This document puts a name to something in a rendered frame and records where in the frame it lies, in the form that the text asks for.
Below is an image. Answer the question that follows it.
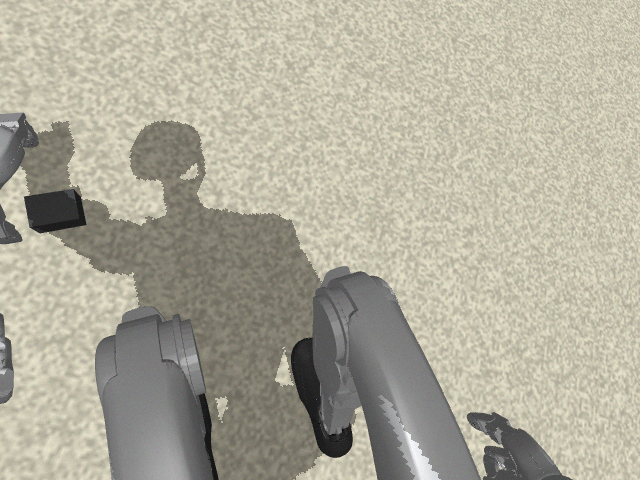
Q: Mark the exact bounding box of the right robot hand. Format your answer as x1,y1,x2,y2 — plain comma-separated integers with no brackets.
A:
467,412,562,480

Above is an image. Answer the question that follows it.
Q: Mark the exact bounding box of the left robot foot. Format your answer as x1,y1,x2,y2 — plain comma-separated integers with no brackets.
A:
199,393,219,480

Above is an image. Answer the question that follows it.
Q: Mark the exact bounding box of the left robot hand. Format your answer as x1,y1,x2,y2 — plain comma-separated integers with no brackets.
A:
0,112,39,244

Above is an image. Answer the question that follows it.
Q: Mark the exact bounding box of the small box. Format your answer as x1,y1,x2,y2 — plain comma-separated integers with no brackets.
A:
24,189,86,233

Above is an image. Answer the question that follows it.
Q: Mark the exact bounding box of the right robot foot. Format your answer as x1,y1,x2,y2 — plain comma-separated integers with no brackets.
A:
291,338,353,458

